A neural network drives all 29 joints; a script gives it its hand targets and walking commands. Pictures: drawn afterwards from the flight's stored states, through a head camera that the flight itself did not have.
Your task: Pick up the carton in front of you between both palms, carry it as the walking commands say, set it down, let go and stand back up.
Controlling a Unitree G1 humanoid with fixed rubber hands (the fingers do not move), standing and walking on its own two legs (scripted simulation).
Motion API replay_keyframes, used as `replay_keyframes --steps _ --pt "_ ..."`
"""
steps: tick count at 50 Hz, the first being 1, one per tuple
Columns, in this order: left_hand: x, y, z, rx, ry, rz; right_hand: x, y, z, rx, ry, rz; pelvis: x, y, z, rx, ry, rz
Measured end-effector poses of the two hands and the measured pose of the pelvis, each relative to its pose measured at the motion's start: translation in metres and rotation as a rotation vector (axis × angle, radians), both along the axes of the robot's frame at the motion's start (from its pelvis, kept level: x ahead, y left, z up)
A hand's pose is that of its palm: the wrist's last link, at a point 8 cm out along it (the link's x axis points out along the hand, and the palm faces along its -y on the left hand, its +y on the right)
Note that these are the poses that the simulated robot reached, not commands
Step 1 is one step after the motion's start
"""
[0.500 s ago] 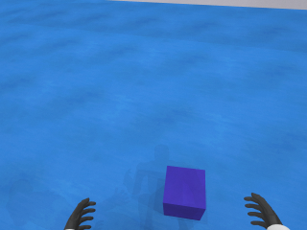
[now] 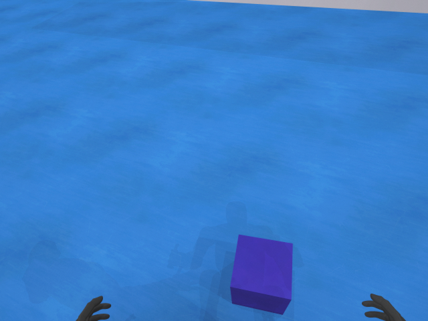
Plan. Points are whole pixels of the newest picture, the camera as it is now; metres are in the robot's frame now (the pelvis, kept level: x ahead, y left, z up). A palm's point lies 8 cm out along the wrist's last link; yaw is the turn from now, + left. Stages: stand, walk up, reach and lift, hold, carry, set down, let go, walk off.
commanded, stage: stand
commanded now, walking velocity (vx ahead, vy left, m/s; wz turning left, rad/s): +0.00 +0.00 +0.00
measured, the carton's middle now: (260, 275) +0.40 -0.10 -0.64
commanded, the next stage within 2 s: none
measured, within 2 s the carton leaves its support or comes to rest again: neither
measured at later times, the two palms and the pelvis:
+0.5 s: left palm out of the picture +0.09 +0.30 -0.08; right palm out of the picture +0.08 -0.30 -0.10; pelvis -0.02 +0.00 +0.01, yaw +0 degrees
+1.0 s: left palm out of the picture +0.07 +0.31 -0.09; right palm out of the picture +0.05 -0.30 -0.10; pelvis -0.03 +0.00 +0.01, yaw -1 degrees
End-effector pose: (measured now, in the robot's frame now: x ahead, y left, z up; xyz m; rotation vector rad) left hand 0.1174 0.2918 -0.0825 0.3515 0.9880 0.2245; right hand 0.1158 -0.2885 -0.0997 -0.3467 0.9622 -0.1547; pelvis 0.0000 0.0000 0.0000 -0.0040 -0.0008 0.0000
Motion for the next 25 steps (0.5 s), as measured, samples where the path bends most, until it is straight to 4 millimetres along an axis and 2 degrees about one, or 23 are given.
replay_keyframes --steps 10,25 --pt "-0.010 0.004 -0.002 -0.003 0.023 0.016 -0.011 -0.004 0.001 -0.014 0.023 -0.007 -0.004 0.000 0.002 0.001 -0.012 -0.002" --pt "-0.028 0.009 -0.002 -0.002 0.057 0.021 -0.038 -0.009 -0.001 -0.020 0.073 -0.023 -0.017 0.000 0.006 0.005 -0.029 -0.008"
